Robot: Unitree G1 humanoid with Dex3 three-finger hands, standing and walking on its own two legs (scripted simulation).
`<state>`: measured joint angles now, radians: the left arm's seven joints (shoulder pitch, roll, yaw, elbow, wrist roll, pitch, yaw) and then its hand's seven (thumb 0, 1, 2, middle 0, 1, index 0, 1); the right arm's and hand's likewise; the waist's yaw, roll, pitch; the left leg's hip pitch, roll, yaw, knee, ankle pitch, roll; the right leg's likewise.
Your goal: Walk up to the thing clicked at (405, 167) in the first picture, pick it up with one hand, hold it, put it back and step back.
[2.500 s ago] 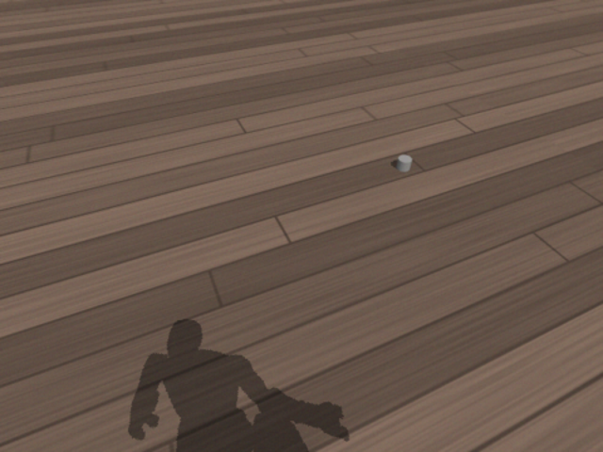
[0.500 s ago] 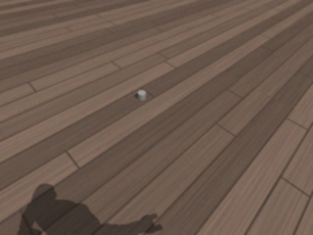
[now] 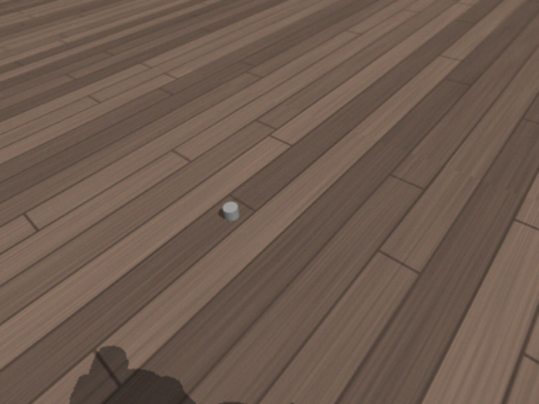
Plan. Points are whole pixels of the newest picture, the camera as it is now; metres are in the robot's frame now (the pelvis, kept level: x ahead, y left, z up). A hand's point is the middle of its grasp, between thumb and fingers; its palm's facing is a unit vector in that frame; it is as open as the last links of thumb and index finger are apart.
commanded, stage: walk up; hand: left
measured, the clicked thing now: (231, 211) +1.17 +0.31 -0.74
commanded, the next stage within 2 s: none
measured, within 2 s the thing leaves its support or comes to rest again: neither
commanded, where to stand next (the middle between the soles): +0.81 +0.06 m, yaw +1 degrees
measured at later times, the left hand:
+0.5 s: hand (111, 345) +0.29 +0.34 -0.15, palm faces -0.03 -0.94 -0.34, open 7.4 cm
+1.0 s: hand (161, 248) +0.49 +0.29 -0.11, palm faces +0.01 -0.91 -0.41, open 7.4 cm
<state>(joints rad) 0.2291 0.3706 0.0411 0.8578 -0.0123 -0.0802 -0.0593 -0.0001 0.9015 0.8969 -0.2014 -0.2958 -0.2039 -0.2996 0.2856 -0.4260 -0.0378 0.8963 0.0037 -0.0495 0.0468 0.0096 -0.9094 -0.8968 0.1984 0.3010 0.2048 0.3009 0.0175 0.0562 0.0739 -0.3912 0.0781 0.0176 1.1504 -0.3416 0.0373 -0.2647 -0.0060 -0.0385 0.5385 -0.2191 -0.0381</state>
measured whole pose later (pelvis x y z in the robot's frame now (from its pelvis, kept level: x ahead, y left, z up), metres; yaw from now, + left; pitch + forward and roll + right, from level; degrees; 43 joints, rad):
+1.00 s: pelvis +0.42 +0.02 +0.01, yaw +0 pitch -4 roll +1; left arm 0.29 0.36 0.04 0.87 0.01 -0.09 -0.05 0.00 0.90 0.90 -0.20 -0.30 -0.21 -0.30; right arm 0.30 -0.44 -0.06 0.88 0.00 -0.04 0.05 0.01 -0.91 -0.90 0.20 0.30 0.20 0.30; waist 0.02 0.08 0.08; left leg -0.48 0.05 -0.06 1.01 -0.27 0.02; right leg -0.20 -0.02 -0.08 0.46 -0.20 -0.04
